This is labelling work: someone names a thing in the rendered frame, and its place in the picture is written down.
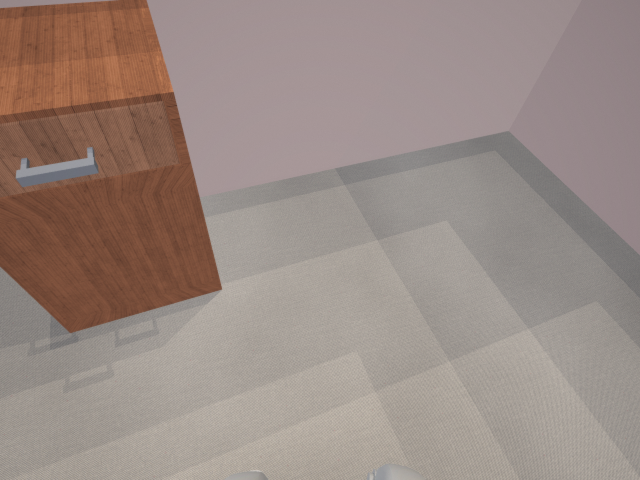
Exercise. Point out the handle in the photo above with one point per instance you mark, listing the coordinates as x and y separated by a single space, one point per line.
54 172

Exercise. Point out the cabinet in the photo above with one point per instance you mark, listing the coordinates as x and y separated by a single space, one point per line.
97 251

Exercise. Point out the drawer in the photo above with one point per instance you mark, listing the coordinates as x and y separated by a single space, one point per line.
125 140

